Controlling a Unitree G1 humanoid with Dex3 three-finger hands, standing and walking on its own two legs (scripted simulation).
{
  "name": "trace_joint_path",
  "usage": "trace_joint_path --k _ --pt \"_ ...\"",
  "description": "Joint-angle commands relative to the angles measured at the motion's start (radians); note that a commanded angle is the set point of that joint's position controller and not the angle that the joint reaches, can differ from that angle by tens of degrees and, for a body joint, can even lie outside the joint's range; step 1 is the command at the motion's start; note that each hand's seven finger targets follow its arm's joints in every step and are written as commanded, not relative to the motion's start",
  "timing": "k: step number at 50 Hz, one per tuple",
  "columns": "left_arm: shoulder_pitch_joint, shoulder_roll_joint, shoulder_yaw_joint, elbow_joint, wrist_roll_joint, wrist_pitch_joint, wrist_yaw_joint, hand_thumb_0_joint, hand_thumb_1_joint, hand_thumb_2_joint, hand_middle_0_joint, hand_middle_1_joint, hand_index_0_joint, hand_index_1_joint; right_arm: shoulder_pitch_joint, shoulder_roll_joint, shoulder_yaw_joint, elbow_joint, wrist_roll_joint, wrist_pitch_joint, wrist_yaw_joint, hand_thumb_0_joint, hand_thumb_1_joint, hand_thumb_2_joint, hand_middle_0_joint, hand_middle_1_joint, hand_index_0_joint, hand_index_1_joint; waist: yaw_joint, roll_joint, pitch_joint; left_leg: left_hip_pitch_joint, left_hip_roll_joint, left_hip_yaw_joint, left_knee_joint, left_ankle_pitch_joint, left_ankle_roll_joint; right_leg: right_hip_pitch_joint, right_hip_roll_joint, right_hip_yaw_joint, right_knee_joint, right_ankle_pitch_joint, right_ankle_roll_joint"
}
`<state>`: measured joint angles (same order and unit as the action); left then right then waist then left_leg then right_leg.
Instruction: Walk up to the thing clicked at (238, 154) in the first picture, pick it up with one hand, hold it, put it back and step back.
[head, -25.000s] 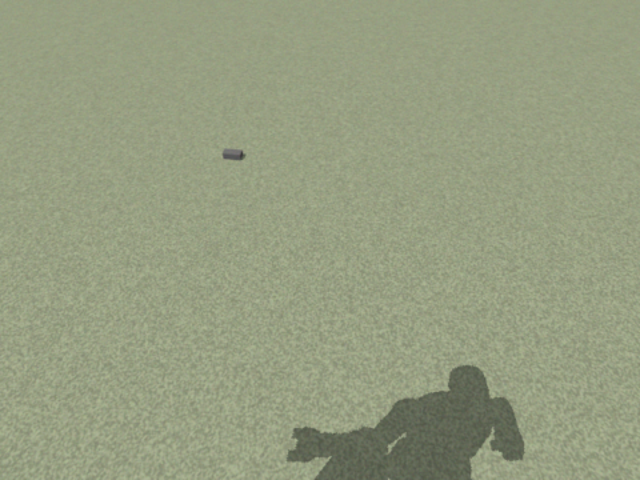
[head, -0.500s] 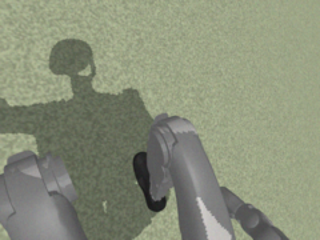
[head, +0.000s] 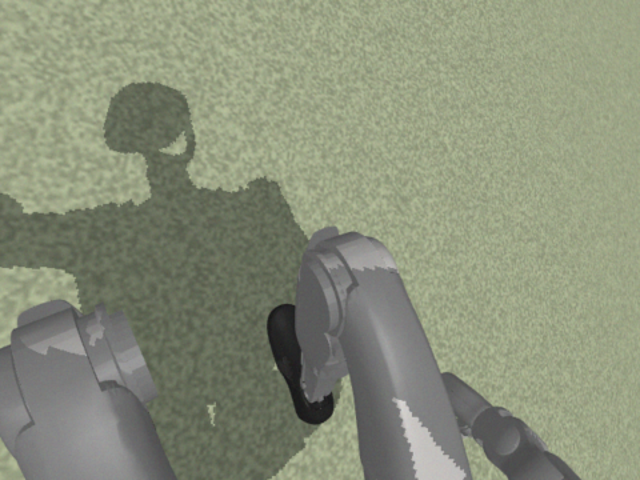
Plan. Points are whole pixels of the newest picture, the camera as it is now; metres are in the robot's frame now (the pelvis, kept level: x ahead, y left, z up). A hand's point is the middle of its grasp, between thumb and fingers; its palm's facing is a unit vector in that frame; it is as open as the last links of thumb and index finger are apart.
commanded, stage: close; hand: left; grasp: from above
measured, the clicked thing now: out of the picture +0.40 +0.45 -0.27
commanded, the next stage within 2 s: go down in 0.94 s
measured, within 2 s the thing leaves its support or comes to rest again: neither
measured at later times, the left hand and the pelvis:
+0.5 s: hand out of the picture +0.39 +0.43 -0.22, palm faces -0.43 -0.19 -0.88, open 8.3 cm; pelvis +0.00 +0.00 +0.00, yaw +0 degrees
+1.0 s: hand out of the picture +0.39 +0.42 -0.22, palm faces -0.42 -0.19 -0.89, open 8.7 cm; pelvis +0.00 +0.00 +0.00, yaw +0 degrees
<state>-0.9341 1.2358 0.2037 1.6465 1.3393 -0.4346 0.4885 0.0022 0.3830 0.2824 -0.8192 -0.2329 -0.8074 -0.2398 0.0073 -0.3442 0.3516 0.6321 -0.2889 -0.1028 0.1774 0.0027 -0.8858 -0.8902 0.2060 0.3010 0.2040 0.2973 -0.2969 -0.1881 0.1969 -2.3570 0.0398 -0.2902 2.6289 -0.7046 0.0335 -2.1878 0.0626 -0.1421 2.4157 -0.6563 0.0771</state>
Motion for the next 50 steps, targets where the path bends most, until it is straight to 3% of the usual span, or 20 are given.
trace_joint_path --k 1,3,4,10,13,15,17,20,24,28,29,30,35,36,48,50 --pt "-0.157 0.293 0.021 -0.09 -0.023 -0.005 0.042 0.0 0.374 0.277 -0.809 -0.228 -0.802 -0.235 0.112 -0.338 -0.101 -0.003 -0.002 -0.002 -0.02 0.0 -0.878 -0.891 0.2 0.299 0.2 0.299 -0.045 0.543 -0.591 0.499 0.026 0.09 -0.301 0.211 -0.031 0.224 0.03 -0.143 -0.167 0.197 -0.08" --pt "-0.169 0.305 0.026 -0.097 -0.017 -0.004 0.045 0.0 0.383 0.268 -0.79 -0.259 -0.796 -0.253 0.119 -0.332 -0.1 -0.002 0.0 -0.002 -0.021 0.0 -0.878 -0.89 0.2 0.299 0.2 0.299 -0.038 0.554 -0.591 0.502 0.026 0.088 -0.308 0.21 -0.034 0.219 0.026 -0.142 -0.162 0.197 -0.082" --pt "-0.204 0.329 0.038 -0.17 -0.016 -0.008 0.047 0.0 0.37 0.279 -0.795 -0.248 -0.794 -0.25 0.135 -0.349 -0.114 0.01 -0.004 -0.001 -0.022 0.0 -0.878 -0.89 0.2 0.299 0.2 0.299 -0.038 0.584 -0.609 0.531 0.026 0.096 -0.303 0.241 -0.035 0.22 0.027 -0.142 -0.162 0.219 -0.08" --pt "-0.169 0.297 0.026 -0.087 -0.013 0.0 0.053 0.0 0.38 0.286 -0.813 -0.24 -0.806 -0.248 0.116 -0.334 -0.102 0.003 -0.006 -0.001 -0.018 0.0 -0.879 -0.891 0.2 0.299 0.2 0.299 -0.042 0.571 -0.582 0.508 0.028 0.086 -0.314 0.212 -0.038 0.206 0.028 -0.148 -0.158 0.193 -0.085" --pt "-0.208 0.345 0.046 -0.168 -0.007 0.006 0.054 0.0 0.362 0.283 -0.798 -0.245 -0.794 -0.25 0.135 -0.348 -0.114 0.005 -0.007 -0.004 -0.019 0.0 -0.88 -0.891 0.2 0.299 0.2 0.299 -0.031 0.603 -0.624 0.545 0.027 0.1 -0.306 0.247 -0.038 0.223 0.026 -0.138 -0.158 0.221 -0.083" --pt "-0.169 0.32 0.039 -0.099 -0.01 0.016 0.051 0.0 0.363 0.284 -0.789 -0.25 -0.787 -0.251 0.132 -0.339 -0.108 0.003 -0.005 -0.008 -0.015 0.0 -0.878 -0.89 0.2 0.299 0.2 0.299 -0.036 0.591 -0.603 0.545 0.028 0.09 -0.306 0.261 -0.038 0.209 0.024 -0.141 -0.151 0.222 -0.084" --pt "-0.183 0.295 0.027 -0.118 -0.026 0.015 0.048 0.0 0.351 0.293 -0.788 -0.241 -0.781 -0.249 0.14 -0.348 -0.116 0.006 -0.006 -0.01 -0.014 0.0 -0.879 -0.89 0.2 0.299 0.2 0.299 -0.052 0.565 -0.59 0.522 0.024 0.094 -0.303 0.249 -0.032 0.219 0.024 -0.141 -0.162 0.223 -0.079" --pt "-0.206 0.323 0.033 -0.127 -0.027 0.015 0.041 0.0 0.352 0.287 -0.777 -0.262 -0.778 -0.262 0.149 -0.349 -0.117 0.006 -0.001 -0.009 -0.021 0.0 -0.879 -0.89 0.2 0.299 0.2 0.299 -0.048 0.556 -0.59 0.494 0.023 0.1 -0.303 0.209 -0.029 0.226 0.023 -0.136 -0.178 0.2 -0.08" --pt "-0.166 0.289 0.018 -0.08 -0.04 0.012 0.026 0.0 0.342 0.308 -0.788 -0.246 -0.777 -0.258 0.132 -0.339 -0.104 0.001 0.001 -0.006 -0.019 0.0 -0.878 -0.891 0.2 0.299 0.2 0.299 -0.047 0.543 -0.578 0.499 0.027 0.08 -0.314 0.201 -0.033 0.203 0.022 -0.146 -0.159 0.184 -0.082" --pt "-0.191 0.316 0.022 -0.148 -0.03 -0.003 0.02 0.0 0.344 0.302 -0.776 -0.266 -0.773 -0.269 0.135 -0.349 -0.111 -0.003 -0.001 0.0 -0.021 0.0 -0.877 -0.89 0.2 0.3 0.2 0.3 -0.041 0.588 -0.6 0.543 0.026 0.085 -0.32 0.224 -0.037 0.209 0.022 -0.142 -0.158 0.199 -0.082" --pt "-0.169 0.31 0.024 -0.109 -0.026 0.001 0.021 0.0 0.335 0.31 -0.765 -0.277 -0.764 -0.279 0.124 -0.327 -0.1 -0.012 0.004 -0.002 -0.02 0.0 -0.877 -0.889 0.2 0.299 0.2 0.299 -0.033 0.573 -0.611 0.539 0.027 0.087 -0.308 0.224 -0.034 0.223 0.023 -0.136 -0.161 0.2 -0.083" --pt "-0.184 0.32 0.045 -0.146 -0.038 -0.01 0.03 0.0 0.334 0.308 -0.784 -0.249 -0.773 -0.26 0.125 -0.345 -0.11 0.002 -0.003 0.004 -0.022 0.0 -0.879 -0.89 0.2 0.299 0.2 0.3 -0.038 0.568 -0.614 0.523 0.027 0.087 -0.312 0.234 -0.036 0.229 0.027 -0.147 -0.16 0.213 -0.081" --pt "-0.18 0.326 0.051 -0.148 -0.024 -0.022 0.044 0.0 0.316 0.321 -0.76 -0.265 -0.751 -0.274 0.13 -0.346 -0.113 0.009 -0.008 0.01 -0.02 0.0 -0.878 -0.891 0.2 0.3 0.2 0.3 -0.035 0.589 -0.616 0.538 0.027 0.089 -0.313 0.259 -0.039 0.228 0.026 -0.148 -0.157 0.226 -0.083" --pt "-0.164 0.315 0.038 -0.122 -0.009 -0.016 0.04 0.0 0.312 0.321 -0.753 -0.277 -0.747 -0.283 0.135 -0.339 -0.108 0.003 -0.011 0.008 -0.018 0.0 -0.878 -0.89 0.2 0.299 0.2 0.3 -0.041 0.593 -0.613 0.558 0.028 0.093 -0.306 0.265 -0.037 0.221 0.026 -0.144 -0.156 0.226 -0.082" --pt "-0.199 0.302 0.031 -0.124 -0.022 0.01 0.051 0.0 0.289 0.345 -0.745 -0.286 -0.733 -0.298 0.134 -0.343 -0.117 0.009 -0.006 -0.003 -0.022 0.0 -0.878 -0.89 0.2 0.299 0.2 0.3 -0.042 0.562 -0.608 0.509 0.025 0.097 -0.307 0.204 -0.033 0.223 0.026 -0.141 -0.175 0.196 -0.082" --pt "-0.192 0.285 0.008 -0.108 -0.018 0.016 0.042 0.0 0.289 0.341 -0.729 -0.302 -0.726 -0.306 0.138 -0.34 -0.116 0.006 -0.003 -0.008 -0.021 0.0 -0.877 -0.889 0.2 0.3 0.2 0.3 -0.048 0.566 -0.588 0.499 0.023 0.099 -0.302 0.199 -0.03 0.211 0.023 -0.138 -0.167 0.192 -0.082"
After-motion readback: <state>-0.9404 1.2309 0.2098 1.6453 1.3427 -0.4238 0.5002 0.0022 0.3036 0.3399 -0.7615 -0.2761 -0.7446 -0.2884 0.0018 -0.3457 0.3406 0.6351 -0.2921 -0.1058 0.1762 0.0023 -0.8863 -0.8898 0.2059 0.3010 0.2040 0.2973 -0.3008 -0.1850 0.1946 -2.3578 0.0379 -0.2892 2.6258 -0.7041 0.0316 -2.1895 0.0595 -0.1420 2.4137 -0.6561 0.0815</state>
